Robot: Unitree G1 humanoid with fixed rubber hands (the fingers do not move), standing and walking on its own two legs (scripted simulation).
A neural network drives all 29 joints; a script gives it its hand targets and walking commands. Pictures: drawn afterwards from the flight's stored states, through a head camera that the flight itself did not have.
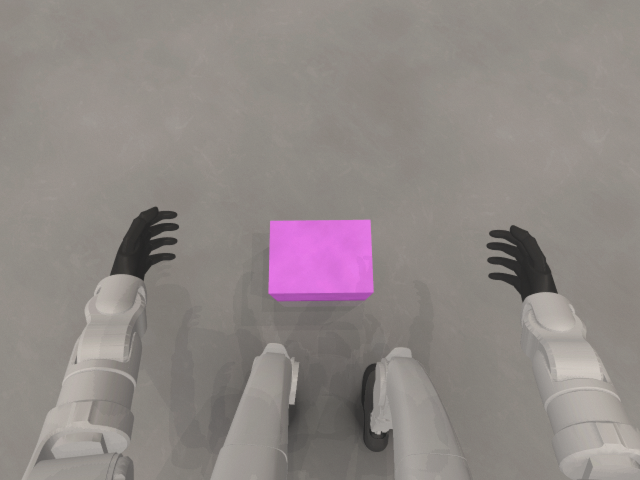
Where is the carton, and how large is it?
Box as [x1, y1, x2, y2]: [268, 220, 373, 300]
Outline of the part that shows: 270,221 268,293 275,299 362,300 373,292 370,220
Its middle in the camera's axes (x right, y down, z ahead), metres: +0.00 +0.06 +0.99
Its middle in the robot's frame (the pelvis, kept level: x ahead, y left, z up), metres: +0.45 +0.04 -0.58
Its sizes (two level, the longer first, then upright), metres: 0.238 0.172 0.187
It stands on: the floor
